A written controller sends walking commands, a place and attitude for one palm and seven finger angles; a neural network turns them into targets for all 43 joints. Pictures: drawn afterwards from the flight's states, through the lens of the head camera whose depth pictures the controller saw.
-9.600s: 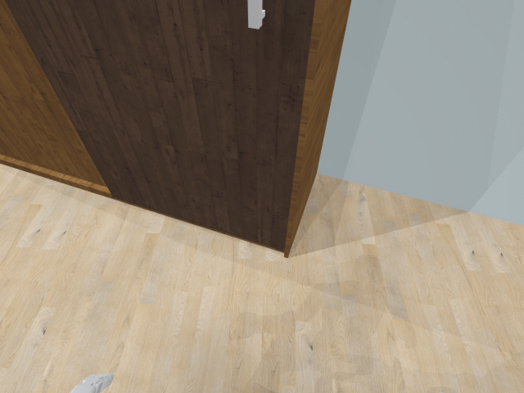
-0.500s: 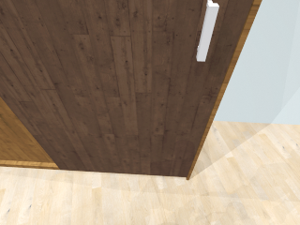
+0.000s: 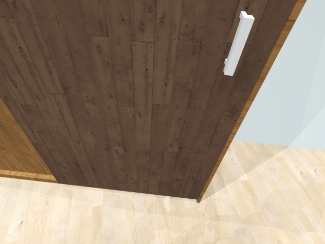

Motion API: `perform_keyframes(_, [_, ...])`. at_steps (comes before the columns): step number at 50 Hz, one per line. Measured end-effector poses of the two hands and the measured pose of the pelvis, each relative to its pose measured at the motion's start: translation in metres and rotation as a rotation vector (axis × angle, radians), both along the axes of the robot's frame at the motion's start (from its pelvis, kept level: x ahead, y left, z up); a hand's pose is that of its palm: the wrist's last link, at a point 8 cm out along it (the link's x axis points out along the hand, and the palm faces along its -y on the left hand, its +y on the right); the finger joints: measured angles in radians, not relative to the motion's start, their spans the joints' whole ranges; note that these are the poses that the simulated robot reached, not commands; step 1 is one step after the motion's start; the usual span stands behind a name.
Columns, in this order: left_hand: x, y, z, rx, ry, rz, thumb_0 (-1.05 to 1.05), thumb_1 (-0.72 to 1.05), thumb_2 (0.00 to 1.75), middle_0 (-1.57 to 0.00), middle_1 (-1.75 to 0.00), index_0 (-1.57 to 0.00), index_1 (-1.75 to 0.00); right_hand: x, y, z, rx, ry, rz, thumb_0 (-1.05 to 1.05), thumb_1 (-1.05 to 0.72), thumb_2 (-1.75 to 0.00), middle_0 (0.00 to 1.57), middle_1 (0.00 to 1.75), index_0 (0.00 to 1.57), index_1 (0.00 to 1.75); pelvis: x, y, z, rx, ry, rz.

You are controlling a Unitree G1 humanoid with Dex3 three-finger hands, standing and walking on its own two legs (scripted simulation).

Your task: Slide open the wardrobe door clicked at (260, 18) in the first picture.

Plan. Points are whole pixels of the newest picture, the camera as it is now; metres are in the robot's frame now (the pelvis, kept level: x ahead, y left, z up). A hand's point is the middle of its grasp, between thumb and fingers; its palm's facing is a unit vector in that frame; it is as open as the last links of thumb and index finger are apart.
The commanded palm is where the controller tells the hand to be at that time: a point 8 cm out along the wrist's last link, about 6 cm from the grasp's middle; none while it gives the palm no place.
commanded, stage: come to a stop and stand still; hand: right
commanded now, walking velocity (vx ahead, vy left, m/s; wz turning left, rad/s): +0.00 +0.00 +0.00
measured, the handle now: (235, 44) +0.52 -0.13 +0.27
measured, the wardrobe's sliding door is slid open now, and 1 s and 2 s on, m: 0.00 0.00 0.00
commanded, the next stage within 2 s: look again from close up in 0.24 s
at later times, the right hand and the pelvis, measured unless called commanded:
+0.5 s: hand out of the picture +0.03 -0.17 -0.16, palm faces +0.02 +0.97 -0.23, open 7.4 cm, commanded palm none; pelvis +0.00 +0.02 +0.00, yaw +0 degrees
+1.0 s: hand out of the picture +0.02 -0.17 -0.17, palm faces +0.04 +0.97 -0.22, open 7.4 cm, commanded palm none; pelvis +0.00 +0.02 +0.00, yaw -1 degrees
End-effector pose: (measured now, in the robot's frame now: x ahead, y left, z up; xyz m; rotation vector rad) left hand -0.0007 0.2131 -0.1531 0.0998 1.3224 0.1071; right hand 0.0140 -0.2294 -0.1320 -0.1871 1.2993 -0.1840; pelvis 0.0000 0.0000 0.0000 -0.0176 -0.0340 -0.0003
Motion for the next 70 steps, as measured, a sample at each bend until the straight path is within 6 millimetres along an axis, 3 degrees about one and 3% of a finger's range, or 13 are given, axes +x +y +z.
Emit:
perform_keyframes(10, [-0.003,0.02,0.003,0.027,0.04,-0.006,0.01,0.91,0.9,-0.2,-0.29,-0.2,-0.3,0.024,0.001,0.005,-0.013,-0.038,0.02,0.0,-0.9,-0.9,0.2,0.3,0.2,0.3,0.002,0.009,0.002,-0.001,0.005,-0.003])
perform_keyframes(22, [0.001,0.039,0.009,0.062,0.056,-0.016,0.01,0.91,0.9,-0.2,-0.29,-0.2,-0.3,0.018,0.009,0.002,0.0,-0.008,0.014,0.0,-0.9,-0.9,0.2,0.3,0.2,0.3,0.001,0.017,0.004,0.001,0.004,-0.005])
perform_keyframes(38, [0.003,0.031,0.01,0.046,0.065,-0.026,0.01,0.91,0.9,-0.2,-0.29,-0.2,-0.3,-0.001,0.014,-0.002,0.019,0.039,-0.011,0.0,-0.9,-0.9,0.2,0.3,0.2,0.3,0.0,0.019,0.005,0.005,0.006,-0.008])
perform_keyframes(59, [-0.005,0.025,0.009,0.04,0.088,-0.014,0.01,0.91,0.9,-0.2,-0.29,-0.2,-0.3,0.0,0.015,-0.005,0.02,0.033,-0.012,0.0,-0.9,-0.9,0.2,0.3,0.2,0.3,-0.001,0.017,0.004,0.008,0.011,-0.006])
perform_keyframes(61, [0.006,0.028,0.013,0.063,-0.013,-0.007,0.01,0.91,0.9,-0.2,-0.3,-0.2,-0.3,0.028,0.01,0.015,0.021,-0.146,-0.106,0.01,-0.9,-0.9,0.2,0.3,0.2,0.3,-0.003,0.015,0.002,0.006,0.001,0.002])
perform_keyframes(66, [0.07,0.037,0.034,0.114,-0.419,-0.002,0.02,0.91,0.9,-0.2,-0.3,-0.2,-0.3,0.129,0.001,0.122,-0.026,-0.897,-0.108,0.01,-0.86,-0.88,0.2,0.32,0.21,0.32,-0.006,0.012,-0.005,0.001,0.028,-0.025])
perform_keyframes(68, [0.101,0.041,0.046,0.122,-0.564,-0.019,0.02,0.91,0.9,-0.2,-0.3,-0.2,-0.3,0.154,0.001,0.155,-0.002,-1.146,-0.043,0.01,-0.83,-0.87,0.2,0.34,0.21,0.34,-0.009,0.012,-0.011,-0.003,0.06,-0.018])
perform_keyframes(70, [0.132,0.045,0.059,0.128,-0.687,-0.046,0.02,0.91,0.9,-0.2,-0.3,-0.2,-0.3,0.163,0.003,0.173,0.039,-1.328,0.052,0.01,-0.8,-0.85,0.2,0.36,0.21,0.36,-0.011,0.012,-0.019,-0.004,0.089,-0.008])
